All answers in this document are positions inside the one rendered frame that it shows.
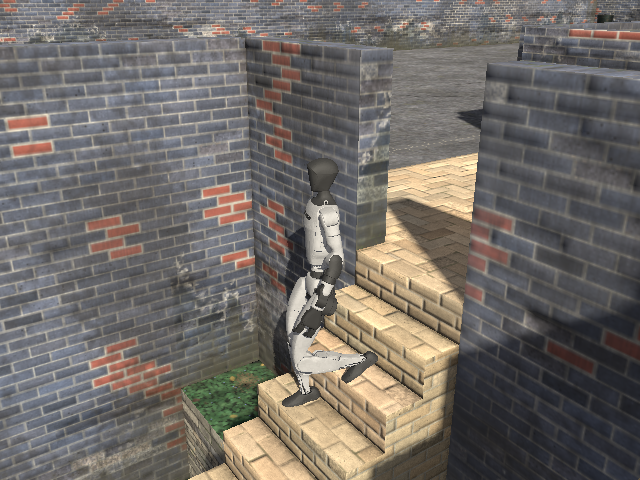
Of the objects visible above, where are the stairs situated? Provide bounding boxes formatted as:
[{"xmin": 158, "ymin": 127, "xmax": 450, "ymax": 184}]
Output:
[{"xmin": 188, "ymin": 251, "xmax": 463, "ymax": 480}]

